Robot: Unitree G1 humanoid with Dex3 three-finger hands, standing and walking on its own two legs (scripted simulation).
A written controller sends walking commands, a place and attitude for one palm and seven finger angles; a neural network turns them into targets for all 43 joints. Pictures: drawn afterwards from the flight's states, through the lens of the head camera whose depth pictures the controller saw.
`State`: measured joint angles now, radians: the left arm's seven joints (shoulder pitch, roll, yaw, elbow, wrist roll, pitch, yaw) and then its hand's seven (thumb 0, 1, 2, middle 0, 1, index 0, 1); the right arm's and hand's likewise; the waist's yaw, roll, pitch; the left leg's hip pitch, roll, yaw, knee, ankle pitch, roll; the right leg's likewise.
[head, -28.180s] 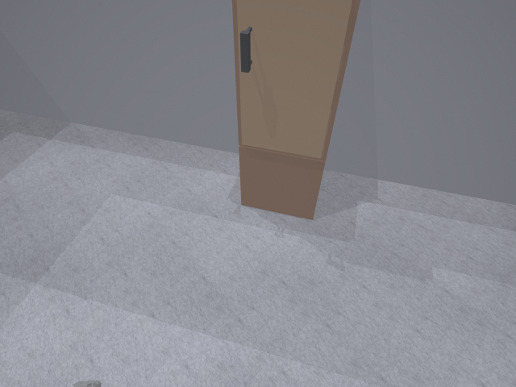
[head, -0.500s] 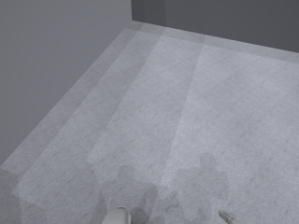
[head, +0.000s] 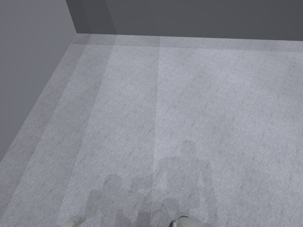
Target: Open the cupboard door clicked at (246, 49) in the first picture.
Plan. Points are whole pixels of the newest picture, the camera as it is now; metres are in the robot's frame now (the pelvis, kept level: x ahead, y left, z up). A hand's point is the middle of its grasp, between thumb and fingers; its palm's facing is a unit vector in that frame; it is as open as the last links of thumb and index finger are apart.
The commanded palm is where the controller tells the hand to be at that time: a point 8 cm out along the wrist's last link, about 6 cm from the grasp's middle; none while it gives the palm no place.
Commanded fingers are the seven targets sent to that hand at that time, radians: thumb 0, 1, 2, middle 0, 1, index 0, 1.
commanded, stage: walk to a spot facing it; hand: left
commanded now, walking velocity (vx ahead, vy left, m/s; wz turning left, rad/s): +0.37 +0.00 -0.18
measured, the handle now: out of the picture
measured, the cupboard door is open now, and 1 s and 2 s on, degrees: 48 48 48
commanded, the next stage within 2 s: turn to face it in 0.26 s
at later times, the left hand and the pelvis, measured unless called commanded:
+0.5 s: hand (103, 211) +0.20 +0.16 -0.20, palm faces +0.07 -0.99 -0.15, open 7.3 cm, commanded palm none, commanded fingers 0.00 0.90 0.90 -0.20 -0.30 -0.20 -0.30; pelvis +0.24 +0.00 -0.02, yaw +1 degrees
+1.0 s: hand (109, 153) +0.38 +0.16 -0.15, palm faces +0.31 -0.91 -0.27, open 7.3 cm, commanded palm none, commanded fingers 0.00 0.90 0.90 -0.20 -0.30 -0.20 -0.30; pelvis +0.33 -0.06 +0.00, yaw +19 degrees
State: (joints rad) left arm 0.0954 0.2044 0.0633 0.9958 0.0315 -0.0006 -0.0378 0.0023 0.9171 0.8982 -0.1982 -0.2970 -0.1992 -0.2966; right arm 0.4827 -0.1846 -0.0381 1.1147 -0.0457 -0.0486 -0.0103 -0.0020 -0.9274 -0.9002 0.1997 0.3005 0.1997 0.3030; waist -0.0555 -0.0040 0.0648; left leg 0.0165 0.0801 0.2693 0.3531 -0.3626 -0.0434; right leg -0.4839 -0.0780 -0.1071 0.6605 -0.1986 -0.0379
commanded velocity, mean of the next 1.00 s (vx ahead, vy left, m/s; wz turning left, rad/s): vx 0.10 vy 0.00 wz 0.40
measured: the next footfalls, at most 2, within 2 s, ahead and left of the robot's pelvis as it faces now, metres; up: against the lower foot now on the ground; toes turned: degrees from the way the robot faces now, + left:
right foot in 0.04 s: +0.14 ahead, -0.11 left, +0.00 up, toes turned -8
left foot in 0.48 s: +0.37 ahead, +0.10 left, +0.00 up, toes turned +8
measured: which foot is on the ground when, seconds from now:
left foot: down 0.00-0.04, up 0.06-0.46, down 0.48-0.86, up 0.88-1.00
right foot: up 0.00-0.02, down 0.04-0.48, up 0.50-0.84, down 0.86-1.00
